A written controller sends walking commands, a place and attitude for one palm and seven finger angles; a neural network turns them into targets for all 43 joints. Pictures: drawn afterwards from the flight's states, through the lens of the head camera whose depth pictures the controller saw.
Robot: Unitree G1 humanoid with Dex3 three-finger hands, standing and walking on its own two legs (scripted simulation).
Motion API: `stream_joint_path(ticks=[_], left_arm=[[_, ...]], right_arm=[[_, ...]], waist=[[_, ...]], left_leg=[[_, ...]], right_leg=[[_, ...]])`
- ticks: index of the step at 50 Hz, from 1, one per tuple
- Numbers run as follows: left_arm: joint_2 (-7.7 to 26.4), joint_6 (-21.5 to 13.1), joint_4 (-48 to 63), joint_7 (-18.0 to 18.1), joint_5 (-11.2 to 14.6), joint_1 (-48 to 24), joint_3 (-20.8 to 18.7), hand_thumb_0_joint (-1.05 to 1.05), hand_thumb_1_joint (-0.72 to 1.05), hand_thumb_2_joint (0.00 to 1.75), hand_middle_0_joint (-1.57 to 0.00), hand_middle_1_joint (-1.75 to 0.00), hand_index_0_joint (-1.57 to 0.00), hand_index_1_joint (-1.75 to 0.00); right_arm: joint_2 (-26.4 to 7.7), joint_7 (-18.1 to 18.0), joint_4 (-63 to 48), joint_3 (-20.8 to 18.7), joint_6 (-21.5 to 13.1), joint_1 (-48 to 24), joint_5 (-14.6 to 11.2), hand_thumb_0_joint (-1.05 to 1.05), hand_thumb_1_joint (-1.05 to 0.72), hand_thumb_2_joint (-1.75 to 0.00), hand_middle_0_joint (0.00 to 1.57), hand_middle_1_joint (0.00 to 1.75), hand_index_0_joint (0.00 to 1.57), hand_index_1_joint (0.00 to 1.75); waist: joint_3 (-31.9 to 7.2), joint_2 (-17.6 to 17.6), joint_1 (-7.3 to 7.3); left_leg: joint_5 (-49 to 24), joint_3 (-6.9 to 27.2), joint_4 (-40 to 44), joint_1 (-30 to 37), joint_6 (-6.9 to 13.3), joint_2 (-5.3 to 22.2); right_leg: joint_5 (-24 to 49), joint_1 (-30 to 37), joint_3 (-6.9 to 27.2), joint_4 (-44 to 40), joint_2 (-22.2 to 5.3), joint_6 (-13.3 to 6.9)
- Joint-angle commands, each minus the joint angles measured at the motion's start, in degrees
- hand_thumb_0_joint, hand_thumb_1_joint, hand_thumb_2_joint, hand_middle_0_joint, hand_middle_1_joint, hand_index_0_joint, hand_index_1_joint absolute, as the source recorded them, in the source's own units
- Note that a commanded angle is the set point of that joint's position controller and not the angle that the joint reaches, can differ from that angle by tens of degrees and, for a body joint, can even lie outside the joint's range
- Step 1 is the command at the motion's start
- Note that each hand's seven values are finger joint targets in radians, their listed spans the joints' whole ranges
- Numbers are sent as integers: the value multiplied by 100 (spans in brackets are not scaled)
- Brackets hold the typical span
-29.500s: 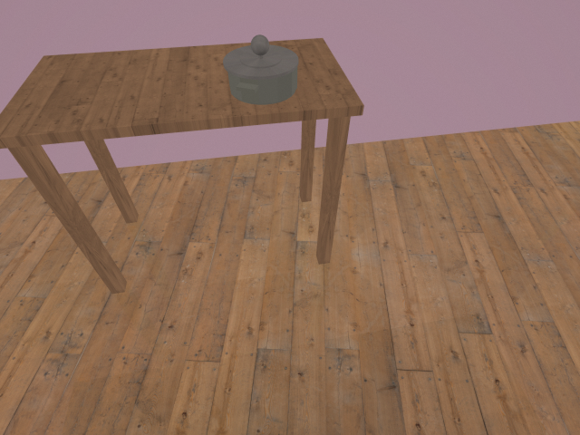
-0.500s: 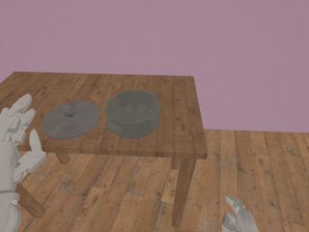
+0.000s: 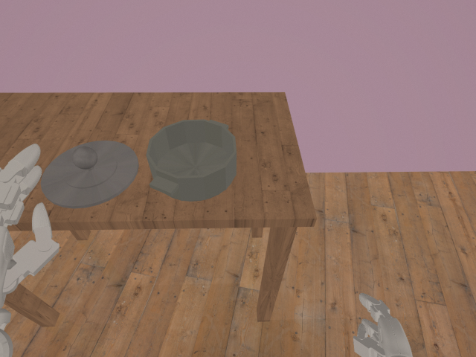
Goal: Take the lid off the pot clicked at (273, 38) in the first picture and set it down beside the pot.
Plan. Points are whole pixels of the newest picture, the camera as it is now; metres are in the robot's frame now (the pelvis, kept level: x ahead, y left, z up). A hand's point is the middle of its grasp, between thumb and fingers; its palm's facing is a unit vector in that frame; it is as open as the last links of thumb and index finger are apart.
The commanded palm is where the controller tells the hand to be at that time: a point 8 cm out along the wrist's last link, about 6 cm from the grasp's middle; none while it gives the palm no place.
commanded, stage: step back with the hand held close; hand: left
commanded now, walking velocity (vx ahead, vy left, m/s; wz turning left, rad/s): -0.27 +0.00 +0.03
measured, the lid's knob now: (84, 157) +0.48 +0.37 +0.04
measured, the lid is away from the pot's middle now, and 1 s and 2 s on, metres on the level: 0.24 0.24 0.24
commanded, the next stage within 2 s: stop stepping back and stand still in 1.00 s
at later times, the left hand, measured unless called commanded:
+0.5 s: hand (0, 326) +0.11 +0.24 +0.19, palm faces +0.42 -0.82 -0.38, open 7.4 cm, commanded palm +0.04 +0.29 +0.20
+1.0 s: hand out of the picture +0.03 +0.22 +0.19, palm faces +0.29 -0.84 -0.46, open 7.4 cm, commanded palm -0.04 +0.28 +0.20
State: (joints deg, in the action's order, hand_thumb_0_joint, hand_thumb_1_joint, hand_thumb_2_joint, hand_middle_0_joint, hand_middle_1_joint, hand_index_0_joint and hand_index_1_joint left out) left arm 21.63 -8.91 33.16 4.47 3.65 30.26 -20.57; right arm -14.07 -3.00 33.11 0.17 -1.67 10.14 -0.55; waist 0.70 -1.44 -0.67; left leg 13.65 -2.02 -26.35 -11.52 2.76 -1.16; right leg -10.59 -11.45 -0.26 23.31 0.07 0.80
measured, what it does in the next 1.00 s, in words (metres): walks backwards: right foot, then left foot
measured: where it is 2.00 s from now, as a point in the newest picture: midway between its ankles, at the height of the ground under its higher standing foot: outside the picture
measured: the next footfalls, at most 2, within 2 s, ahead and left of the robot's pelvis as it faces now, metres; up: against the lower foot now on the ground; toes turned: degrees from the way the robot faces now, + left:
right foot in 0.72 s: -0.15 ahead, -0.12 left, +0.00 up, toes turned -1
left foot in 0.96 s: -0.10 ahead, +0.10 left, +0.00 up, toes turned -1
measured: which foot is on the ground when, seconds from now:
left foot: down 0.00-0.80, up 0.82-0.94, down 0.96-1.00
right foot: down 0.00-0.50, up 0.52-0.70, down 0.72-0.98, up 1.00-1.00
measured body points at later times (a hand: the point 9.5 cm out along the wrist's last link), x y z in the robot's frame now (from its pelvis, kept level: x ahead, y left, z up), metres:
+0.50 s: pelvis -0.07 +0.00 -0.02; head -0.07 +0.02 +0.43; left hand +0.08 +0.28 +0.21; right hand +0.09 -0.24 -0.09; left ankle -0.04 +0.10 -0.74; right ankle +0.00 -0.13 -0.74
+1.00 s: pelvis -0.17 +0.00 -0.01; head -0.16 +0.02 +0.44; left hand +0.01 +0.26 +0.22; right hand +0.00 -0.26 -0.07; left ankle -0.14 +0.10 -0.74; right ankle -0.19 -0.12 -0.74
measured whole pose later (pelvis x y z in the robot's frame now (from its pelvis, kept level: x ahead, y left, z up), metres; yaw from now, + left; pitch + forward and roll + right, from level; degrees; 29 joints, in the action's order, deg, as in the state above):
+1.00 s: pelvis -0.17 +0.00 -0.01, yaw -1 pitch +3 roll -1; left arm 26.3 -14.1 39.7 5.4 4.1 34.0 -24.5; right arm -12.1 -4.0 33.4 -1.4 -3.8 10.4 -0.9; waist -1.6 2.4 0.7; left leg 11.8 -0.8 -30.5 -20.0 1.7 -0.7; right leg -16.9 -17.2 0.7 32.7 1.2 0.3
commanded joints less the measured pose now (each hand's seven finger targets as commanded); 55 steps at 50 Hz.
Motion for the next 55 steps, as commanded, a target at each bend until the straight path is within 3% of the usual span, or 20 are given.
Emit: stream_joint_path(ticks=[1,5,10,14,17,19,22,25,26,28,32,35,38,41,45,47,49,51,54,55], left_arm=[[1184,-447,1540,157,13,279,-1023,0,90,90,-20,-30,-20,-30],[1202,-522,1864,195,18,362,-1096,0,90,90,-20,-30,-20,-30],[1018,-596,1756,238,-64,125,-1113,0,90,90,-20,-30,-20,-30],[954,-578,1183,246,-114,-253,-1060,0,90,90,-20,-30,-20,-30],[977,-580,1149,294,-79,-412,-878,0,90,90,-20,-30,-20,-30],[998,-612,1343,347,-84,-466,-839,0,90,90,-20,-30,-20,-30],[1049,-630,1517,393,-88,-240,-918,0,90,90,-20,-30,-20,-30],[1087,-793,1903,463,-109,-99,-1057,0,90,90,-20,-30,-20,-30],[1027,-815,1802,444,-119,48,-1104,0,90,90,-20,-30,-20,-30],[1046,-819,1949,436,-151,-169,-1186,0,90,90,-20,-30,-20,-30],[917,-784,1721,403,-48,46,-1012,0,90,90,-20,-30,-20,-30],[892,-817,1569,329,-73,163,-892,0,90,90,-20,-30,-20,-30],[1247,-944,1465,249,-45,-192,-1038,0,90,90,-20,-30,-20,-30],[1448,-920,1554,269,21,235,-1333,0,90,90,-20,-30,-20,-30],[1218,-796,1625,212,77,432,-1161,0,90,90,-20,-30,-20,-30],[1126,-826,1678,231,86,277,-1006,0,90,90,-20,-30,-20,-30],[1156,-840,1596,201,116,81,-942,0,90,90,-20,-30,-20,-30],[1112,-822,1467,224,90,279,-966,0,90,90,-20,-30,-20,-30],[1029,-707,1871,269,76,156,-894,0,90,90,-20,-30,-20,-30],[-330,247,-3631,-299,-495,-256,1450,0,90,90,-20,-30,-20,-30]], right_arm=[[-564,-48,-1131,-288,-199,-475,-44,0,-90,-90,20,30,20,30],[-613,-49,-1207,-322,-274,-421,-37,0,-90,-90,20,30,20,30],[-658,-66,-1203,-358,-484,-296,13,0,-90,-90,20,30,20,30],[-635,-98,-1156,-373,-565,-162,-56,0,-90,-90,20,30,20,30],[-522,-63,-959,-411,-543,-14,-37,0,-90,-90,20,30,20,30],[-447,-42,-861,-381,-508,-44,-19,0,-90,-90,20,30,20,30],[-429,-69,-960,-290,-502,-133,4,0,-90,-90,20,30,20,30],[-603,-185,-1070,-301,-624,-320,15,0,-90,-90,20,30,20,30],[-465,-164,-1035,-314,-671,-266,18,0,-90,-90,20,30,20,30],[-478,-143,-1021,-360,-787,-193,124,0,-90,-90,20,30,20,30],[-462,-44,-839,-408,-955,-137,81,0,-90,-90,20,30,20,30],[-477,4,-704,-339,-963,-195,96,0,-90,-90,20,30,20,30],[-443,-21,-667,-354,-794,-245,47,0,-90,-90,20,30,20,30],[-313,-77,-861,-407,-593,-407,-110,0,-90,-90,20,30,20,30],[-222,-104,-925,-230,-495,-530,-39,0,-90,-90,20,30,20,30],[-420,-163,-865,-273,-483,-395,-29,0,-90,-90,20,30,20,30],[-498,-77,-868,-415,-558,-283,-22,0,-90,-90,20,30,20,30],[-438,-25,-850,-435,-710,-211,122,0,-90,-90,20,30,20,30],[-439,31,-823,-450,-824,-110,94,0,-90,-90,20,30,20,30],[-1332,222,876,-676,-934,95,301,0,-90,-90,20,30,20,30]], waist=[[-1176,-118,-45],[-1054,-669,-55],[-517,-919,5],[-57,123,111],[-163,1278,201],[-429,1353,218],[-466,616,224],[-443,-1316,146],[-678,-1501,92],[-443,-1524,139],[-562,-594,56],[-891,-726,39],[-1322,560,128],[-1708,1319,-26],[-1058,543,97],[-968,-245,185],[-1291,-951,108],[-1186,-1252,48],[-1013,-993,59],[-572,-1205,496]], left_leg=[[-2512,689,232,37,44,721],[-2076,888,537,-511,120,942],[411,1120,1096,-2112,358,1241],[2042,913,399,-2746,309,799],[1263,508,-1429,-847,-59,194],[1002,416,-2283,-312,-113,141],[800,611,-946,-435,-42,378],[624,1749,960,-1588,331,1321],[725,1703,1170,-1828,397,1534],[1231,1948,1541,-2613,680,1856],[-1433,1369,597,-953,403,1551],[-1929,1160,128,-340,157,1245],[-1938,259,-814,-200,-207,633],[408,36,-1757,-1198,-221,116],[101,371,-931,-1188,-223,330],[-3388,648,385,-159,-108,727],[-5438,1186,382,786,164,1587],[-5092,1500,483,531,425,1857],[-3840,1290,721,80,498,1723],[-5624,1836,-527,5,528,1803]], right_leg=[[2074,542,270,394,-384,-93],[1144,533,159,901,-197,-16],[39,932,109,1685,-47,2],[315,716,662,980,-357,-132],[-934,-1385,1696,-740,-1261,-620],[-858,-1773,1649,-966,-1686,-819],[-399,-1438,1086,-295,-1316,-588],[-27,-363,102,1633,-54,-49],[-633,-127,60,2246,63,-14],[-1190,23,237,3416,163,39],[-1467,-610,68,1649,68,-12],[53,-191,16,60,28,-11],[3189,11,712,-111,-902,-229],[5780,950,850,190,-1406,38],[4387,379,851,310,-1455,-555],[3079,-104,160,942,-499,-44],[-736,-892,235,1748,59,-7],[-1966,-1240,403,2465,112,-55],[-1528,-1019,304,2426,97,9],[-1175,-2178,670,2982,-97,110]])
